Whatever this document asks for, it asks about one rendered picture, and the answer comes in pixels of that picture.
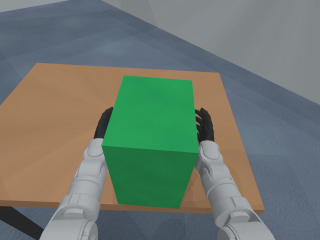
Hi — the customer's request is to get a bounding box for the table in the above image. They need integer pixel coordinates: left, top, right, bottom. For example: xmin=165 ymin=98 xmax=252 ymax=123
xmin=0 ymin=63 xmax=265 ymax=240

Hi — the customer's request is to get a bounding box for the robot right hand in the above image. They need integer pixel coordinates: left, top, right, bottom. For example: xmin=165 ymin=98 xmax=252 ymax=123
xmin=195 ymin=108 xmax=215 ymax=144

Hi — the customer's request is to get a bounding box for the right robot forearm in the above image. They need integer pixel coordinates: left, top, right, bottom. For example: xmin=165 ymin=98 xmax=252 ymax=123
xmin=194 ymin=140 xmax=275 ymax=240

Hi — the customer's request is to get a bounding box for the left robot upper arm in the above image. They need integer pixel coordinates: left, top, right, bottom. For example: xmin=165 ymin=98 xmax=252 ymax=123
xmin=41 ymin=219 xmax=98 ymax=240

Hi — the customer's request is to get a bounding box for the left robot forearm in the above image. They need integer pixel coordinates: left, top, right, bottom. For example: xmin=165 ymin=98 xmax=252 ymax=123
xmin=39 ymin=138 xmax=108 ymax=240

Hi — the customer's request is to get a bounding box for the right robot upper arm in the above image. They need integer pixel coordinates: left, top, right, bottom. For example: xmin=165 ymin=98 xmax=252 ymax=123
xmin=217 ymin=221 xmax=274 ymax=240

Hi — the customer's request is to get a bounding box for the robot left hand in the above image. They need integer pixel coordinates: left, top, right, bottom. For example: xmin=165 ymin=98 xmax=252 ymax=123
xmin=93 ymin=107 xmax=113 ymax=139

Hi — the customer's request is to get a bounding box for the carton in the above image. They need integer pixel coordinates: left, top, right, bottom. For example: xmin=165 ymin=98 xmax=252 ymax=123
xmin=101 ymin=75 xmax=199 ymax=209

